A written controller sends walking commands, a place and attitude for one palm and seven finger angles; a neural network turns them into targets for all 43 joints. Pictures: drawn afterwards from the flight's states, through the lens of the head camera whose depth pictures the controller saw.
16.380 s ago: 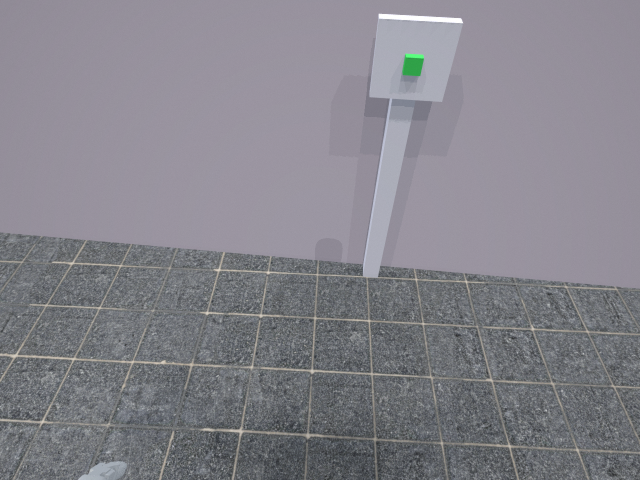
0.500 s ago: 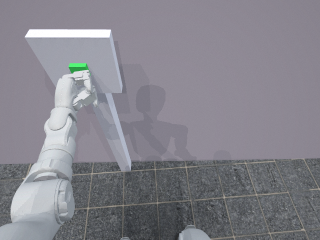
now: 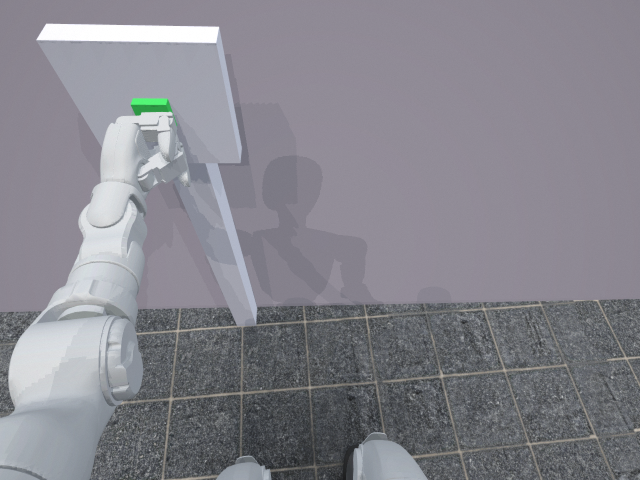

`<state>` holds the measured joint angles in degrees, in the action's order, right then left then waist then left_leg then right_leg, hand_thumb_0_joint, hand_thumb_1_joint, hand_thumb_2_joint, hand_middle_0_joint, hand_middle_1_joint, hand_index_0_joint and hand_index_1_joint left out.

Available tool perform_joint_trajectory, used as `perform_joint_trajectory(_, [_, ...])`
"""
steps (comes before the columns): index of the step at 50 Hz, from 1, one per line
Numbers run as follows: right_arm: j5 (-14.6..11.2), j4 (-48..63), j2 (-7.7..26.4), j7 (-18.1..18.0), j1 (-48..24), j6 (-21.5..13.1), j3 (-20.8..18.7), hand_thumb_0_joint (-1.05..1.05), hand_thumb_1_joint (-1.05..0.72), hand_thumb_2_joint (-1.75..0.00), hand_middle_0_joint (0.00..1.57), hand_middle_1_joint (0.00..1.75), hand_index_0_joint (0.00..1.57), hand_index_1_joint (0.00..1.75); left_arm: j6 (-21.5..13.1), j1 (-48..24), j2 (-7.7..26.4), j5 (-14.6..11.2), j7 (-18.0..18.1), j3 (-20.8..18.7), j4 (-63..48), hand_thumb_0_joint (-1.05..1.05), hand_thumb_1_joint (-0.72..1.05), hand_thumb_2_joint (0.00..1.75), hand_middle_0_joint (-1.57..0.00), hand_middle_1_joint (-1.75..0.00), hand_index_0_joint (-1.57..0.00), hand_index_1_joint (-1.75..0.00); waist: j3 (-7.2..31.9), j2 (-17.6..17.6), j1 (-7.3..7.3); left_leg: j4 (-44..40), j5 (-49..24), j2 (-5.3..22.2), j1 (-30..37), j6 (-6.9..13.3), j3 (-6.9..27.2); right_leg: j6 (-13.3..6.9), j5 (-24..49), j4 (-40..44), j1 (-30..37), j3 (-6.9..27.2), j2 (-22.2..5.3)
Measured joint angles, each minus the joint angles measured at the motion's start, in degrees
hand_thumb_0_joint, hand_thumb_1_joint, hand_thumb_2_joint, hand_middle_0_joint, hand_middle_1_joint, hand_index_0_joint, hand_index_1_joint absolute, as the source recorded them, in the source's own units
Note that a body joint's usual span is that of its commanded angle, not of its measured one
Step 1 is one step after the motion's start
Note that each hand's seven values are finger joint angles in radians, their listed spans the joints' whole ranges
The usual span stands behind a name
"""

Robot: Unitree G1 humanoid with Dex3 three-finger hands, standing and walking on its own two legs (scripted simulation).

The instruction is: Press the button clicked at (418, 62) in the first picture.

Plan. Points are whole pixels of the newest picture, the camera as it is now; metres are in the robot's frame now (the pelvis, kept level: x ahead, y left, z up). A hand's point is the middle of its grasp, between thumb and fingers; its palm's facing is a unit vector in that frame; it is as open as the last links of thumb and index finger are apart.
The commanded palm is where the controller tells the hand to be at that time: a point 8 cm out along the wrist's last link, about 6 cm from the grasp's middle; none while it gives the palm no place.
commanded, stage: hold the button down briefly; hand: left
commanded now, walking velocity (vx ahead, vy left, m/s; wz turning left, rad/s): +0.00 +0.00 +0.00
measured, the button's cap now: (156, 110) +0.54 +0.17 +0.13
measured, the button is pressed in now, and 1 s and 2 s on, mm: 9 0 0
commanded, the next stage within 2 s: pull the fist back off the button in 0.24 s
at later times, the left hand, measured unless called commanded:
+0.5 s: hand (180, 158) +0.49 +0.15 +0.10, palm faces -0.04 -1.00 -0.03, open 3.3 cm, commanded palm +0.48 +0.20 +0.10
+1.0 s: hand (173, 182) +0.45 +0.15 +0.10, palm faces -0.03 -1.00 +0.00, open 3.1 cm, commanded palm +0.40 +0.21 +0.10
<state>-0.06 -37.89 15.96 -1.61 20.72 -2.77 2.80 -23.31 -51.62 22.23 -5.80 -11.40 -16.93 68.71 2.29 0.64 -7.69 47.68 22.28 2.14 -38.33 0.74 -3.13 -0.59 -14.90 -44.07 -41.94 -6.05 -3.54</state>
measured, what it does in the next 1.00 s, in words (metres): stands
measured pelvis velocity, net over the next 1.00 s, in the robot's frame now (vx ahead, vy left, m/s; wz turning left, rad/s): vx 0.03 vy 0.00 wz -0.01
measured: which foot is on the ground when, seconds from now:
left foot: down 0.00-1.00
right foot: down 0.00-1.00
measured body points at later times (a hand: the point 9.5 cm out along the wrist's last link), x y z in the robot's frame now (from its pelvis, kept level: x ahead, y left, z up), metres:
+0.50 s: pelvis -0.02 +0.00 -0.01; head +0.08 +0.01 +0.43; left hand +0.48 +0.20 +0.10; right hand +0.00 -0.27 -0.12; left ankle +0.01 +0.11 -0.70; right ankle +0.07 -0.12 -0.70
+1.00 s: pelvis +0.03 +0.00 +0.01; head +0.08 -0.01 +0.46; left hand +0.44 +0.20 +0.10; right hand +0.11 -0.25 -0.10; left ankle +0.01 +0.11 -0.70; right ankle +0.07 -0.12 -0.70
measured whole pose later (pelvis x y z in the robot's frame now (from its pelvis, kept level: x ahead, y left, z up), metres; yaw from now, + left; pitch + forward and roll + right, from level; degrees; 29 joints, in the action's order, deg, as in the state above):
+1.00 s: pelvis +0.03 +0.00 +0.01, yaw -1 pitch +10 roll +0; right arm -0.9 -33.2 14.9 -0.3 20.0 -1.5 1.6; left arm -18.9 -31.5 14.8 -9.5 -10.4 -14.1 45.2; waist 4.1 1.5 -4.0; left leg 44.0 23.5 1.8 -30.7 0.7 -3.8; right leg -0.4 -16.8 -42.2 -35.6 -2.5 -1.2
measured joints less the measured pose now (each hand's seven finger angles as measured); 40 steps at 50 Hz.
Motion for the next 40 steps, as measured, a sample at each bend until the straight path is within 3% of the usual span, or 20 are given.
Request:
perform_joint_trajectory(20, [0.3,-0.1,1.3,-0.5,2.1,-2.0,0.7,0.01,-0.91,-0.90,0.20,0.30,0.20,0.30,1.2,-4.6,2.1,0.1,0.7,0.9,2.8,0.01,0.83,0.96,-1.30,-1.50,-1.50,-1.50,0.0,0.0,-2.30,2.2,-1.0,-1.0,-4.6,0.3,1.3,0.1,0.8,-1.5,-3.8,1.4,1.0])
perform_joint_trajectory(30, [0.7,1.1,0.9,0.5,2.1,-1.7,0.2,0.01,-0.91,-0.90,0.20,0.30,0.20,0.30,1.5,-2.9,0.4,0.2,1.4,0.3,0.7,0.01,0.86,0.94,-1.30,-1.50,-1.49,-1.50,0.5,-0.1,-1.51,2.3,-0.5,-1.0,-4.0,0.4,0.9,0.3,0.3,-1.9,-3.6,2.2,1.2])
perform_joint_trajectory(40, [0.1,2.6,-0.2,1.3,1.7,0.3,-0.5,0.01,-0.91,-0.90,0.20,0.30,0.20,0.30,1.5,6.3,-3.6,-1.5,1.5,1.2,-8.3,0.02,0.89,0.91,-1.30,-1.50,-1.42,-1.50,1.3,0.4,1.03,0.2,0.7,-0.6,0.8,0.3,-0.1,0.3,-0.9,-0.8,0.4,3.2,1.7])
